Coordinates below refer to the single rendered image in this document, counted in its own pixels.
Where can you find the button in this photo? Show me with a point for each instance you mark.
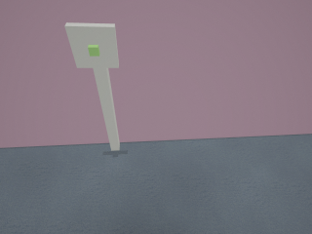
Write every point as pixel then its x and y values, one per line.
pixel 93 50

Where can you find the panel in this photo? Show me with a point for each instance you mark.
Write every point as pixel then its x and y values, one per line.
pixel 80 36

